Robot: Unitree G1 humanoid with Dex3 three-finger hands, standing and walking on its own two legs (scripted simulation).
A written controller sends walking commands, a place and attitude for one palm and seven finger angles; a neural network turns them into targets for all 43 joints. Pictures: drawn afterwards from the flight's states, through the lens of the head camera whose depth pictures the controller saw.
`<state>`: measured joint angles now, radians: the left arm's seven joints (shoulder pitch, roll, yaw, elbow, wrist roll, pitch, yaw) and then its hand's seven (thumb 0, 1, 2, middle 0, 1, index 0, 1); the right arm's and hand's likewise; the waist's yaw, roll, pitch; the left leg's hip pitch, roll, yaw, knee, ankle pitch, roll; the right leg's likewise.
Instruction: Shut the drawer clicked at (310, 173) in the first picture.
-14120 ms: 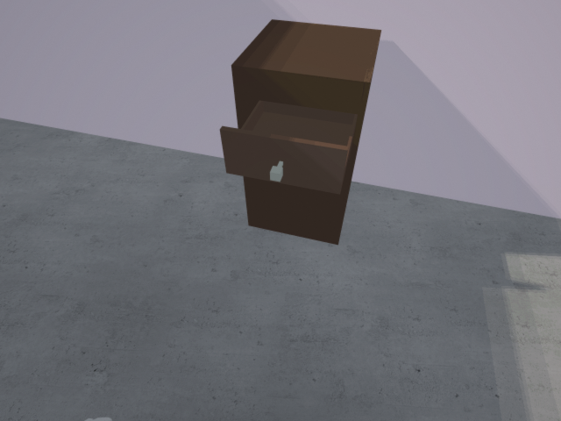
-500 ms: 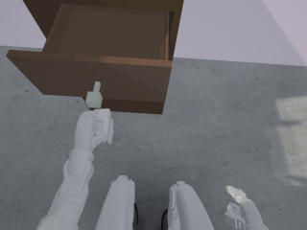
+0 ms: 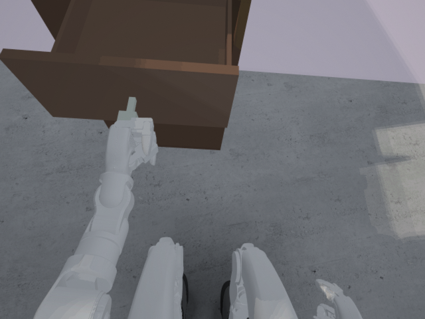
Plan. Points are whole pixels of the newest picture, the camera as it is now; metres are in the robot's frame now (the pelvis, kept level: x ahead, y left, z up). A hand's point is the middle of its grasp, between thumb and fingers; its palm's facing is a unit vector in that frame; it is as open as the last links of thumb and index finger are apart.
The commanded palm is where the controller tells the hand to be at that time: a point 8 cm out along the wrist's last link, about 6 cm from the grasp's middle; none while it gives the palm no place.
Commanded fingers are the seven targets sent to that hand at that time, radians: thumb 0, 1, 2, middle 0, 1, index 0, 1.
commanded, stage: push the drawer shut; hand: left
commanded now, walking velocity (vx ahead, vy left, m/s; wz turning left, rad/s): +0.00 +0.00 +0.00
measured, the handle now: (129, 114) +0.48 +0.17 +0.01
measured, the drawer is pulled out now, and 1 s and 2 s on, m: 0.18 0.05 0.00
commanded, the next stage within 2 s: pull the fist back off the drawer in 1.68 s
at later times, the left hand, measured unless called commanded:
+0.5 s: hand (160, 112) +0.49 +0.11 +0.01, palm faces -0.02 -1.00 -0.06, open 3.4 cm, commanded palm +0.49 +0.14 +0.01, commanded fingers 0.00 0.90 0.90 -1.40 -1.60 -1.40 -1.60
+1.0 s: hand (164, 88) +0.55 +0.11 +0.01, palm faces +0.00 -1.00 -0.05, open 3.4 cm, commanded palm +0.55 +0.13 +0.01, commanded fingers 0.00 0.90 0.90 -1.40 -1.60 -1.40 -1.60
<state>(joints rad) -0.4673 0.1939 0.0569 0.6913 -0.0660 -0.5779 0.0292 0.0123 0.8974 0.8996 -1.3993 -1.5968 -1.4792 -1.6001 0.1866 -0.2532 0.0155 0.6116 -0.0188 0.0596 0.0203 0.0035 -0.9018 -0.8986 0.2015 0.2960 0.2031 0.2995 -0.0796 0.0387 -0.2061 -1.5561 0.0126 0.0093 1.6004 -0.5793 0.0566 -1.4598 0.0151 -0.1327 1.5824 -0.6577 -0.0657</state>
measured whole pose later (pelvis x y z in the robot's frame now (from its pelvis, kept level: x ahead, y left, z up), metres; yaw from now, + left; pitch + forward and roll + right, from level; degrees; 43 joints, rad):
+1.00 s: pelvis -0.01 +0.00 -0.02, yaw -3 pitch +35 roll -6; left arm -1.03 0.41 0.28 1.20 0.03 -0.55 0.03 0.01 0.90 0.90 -1.40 -1.60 -1.49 -1.60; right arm 0.28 -0.26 0.05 0.63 -0.07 0.11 0.05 0.00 -0.90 -0.90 0.20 0.30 0.20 0.30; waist -0.22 0.05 -0.18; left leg -1.70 0.04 -0.01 1.66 -0.58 0.06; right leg -1.60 0.04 -0.15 1.61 -0.64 -0.07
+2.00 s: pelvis -0.03 +0.01 -0.04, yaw -6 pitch +37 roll -9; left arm -1.33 0.65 0.33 1.31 0.12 -0.39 0.00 0.01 0.90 0.90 -1.40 -1.60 -1.48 -1.60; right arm 0.34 -0.25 0.13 0.61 -0.08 0.05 0.03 0.00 -0.90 -0.90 0.20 0.30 0.20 0.30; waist -0.36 0.05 -0.12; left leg -1.85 0.06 -0.03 1.72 -0.53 0.08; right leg -1.74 0.06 -0.17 1.65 -0.57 -0.06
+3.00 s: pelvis +0.05 +0.00 +0.10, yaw +1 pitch +24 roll -3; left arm -0.33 0.27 0.16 0.47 -0.18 -0.34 -0.10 0.01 0.90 0.90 -1.40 -1.60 -1.40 -1.60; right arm 0.23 -0.26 0.02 0.54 0.04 0.05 0.02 0.00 -0.90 -0.90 0.20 0.30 0.20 0.30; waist -0.06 0.03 -0.19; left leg -1.08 0.01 -0.01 1.19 -0.52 0.04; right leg -0.99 0.05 -0.11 1.14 -0.57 -0.06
